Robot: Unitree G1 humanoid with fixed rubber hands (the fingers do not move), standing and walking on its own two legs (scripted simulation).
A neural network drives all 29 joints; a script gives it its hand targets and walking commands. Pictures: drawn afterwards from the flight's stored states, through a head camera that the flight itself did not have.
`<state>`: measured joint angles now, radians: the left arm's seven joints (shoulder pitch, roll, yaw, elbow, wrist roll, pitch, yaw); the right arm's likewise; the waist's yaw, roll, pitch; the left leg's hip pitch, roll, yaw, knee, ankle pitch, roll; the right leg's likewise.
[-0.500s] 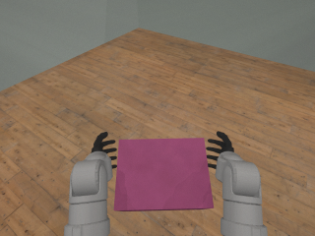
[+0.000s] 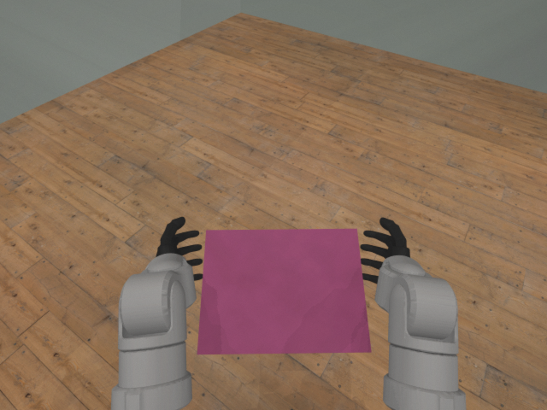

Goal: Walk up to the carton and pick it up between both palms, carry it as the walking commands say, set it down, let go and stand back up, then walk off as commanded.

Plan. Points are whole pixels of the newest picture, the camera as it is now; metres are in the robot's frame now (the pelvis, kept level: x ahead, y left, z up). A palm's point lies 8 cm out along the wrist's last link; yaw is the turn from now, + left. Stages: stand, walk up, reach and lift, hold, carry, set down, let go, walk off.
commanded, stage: carry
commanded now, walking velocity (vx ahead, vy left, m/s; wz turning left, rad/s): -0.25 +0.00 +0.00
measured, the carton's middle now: (281, 294) +0.31 +0.00 -0.02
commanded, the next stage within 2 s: none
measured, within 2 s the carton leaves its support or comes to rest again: neither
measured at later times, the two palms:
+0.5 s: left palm (180, 334) +0.21 +0.12 +0.08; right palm (426, 332) +0.21 -0.18 +0.07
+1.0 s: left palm out of the picture +0.07 +0.14 +0.09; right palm out of the picture +0.10 -0.16 +0.09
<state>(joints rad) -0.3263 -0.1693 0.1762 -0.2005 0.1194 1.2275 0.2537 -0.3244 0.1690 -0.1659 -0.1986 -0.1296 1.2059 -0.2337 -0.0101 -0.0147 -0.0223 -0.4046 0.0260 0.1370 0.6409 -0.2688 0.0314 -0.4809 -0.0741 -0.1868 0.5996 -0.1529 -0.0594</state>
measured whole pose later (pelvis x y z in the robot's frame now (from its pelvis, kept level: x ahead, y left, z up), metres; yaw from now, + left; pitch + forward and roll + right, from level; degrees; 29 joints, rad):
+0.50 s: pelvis -0.09 -0.03 +0.00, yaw +2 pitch +1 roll +3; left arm -0.35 -0.18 0.19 -0.13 0.11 1.20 0.29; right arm -0.35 0.18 -0.18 -0.15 -0.15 1.19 -0.26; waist -0.01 -0.01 0.01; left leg -0.61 0.03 0.07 1.11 -0.43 0.00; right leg -0.52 -0.07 -0.16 0.54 -0.05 -0.09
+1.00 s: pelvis -0.21 -0.03 +0.00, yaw +1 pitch +3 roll -1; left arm -0.32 -0.17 0.19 -0.21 0.09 1.21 0.30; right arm -0.38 0.19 -0.18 -0.15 -0.19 1.18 -0.18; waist 0.04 0.03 -0.05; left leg -0.44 0.10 0.06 0.70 -0.34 -0.04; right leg -0.39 -0.01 -0.08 0.61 -0.28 0.00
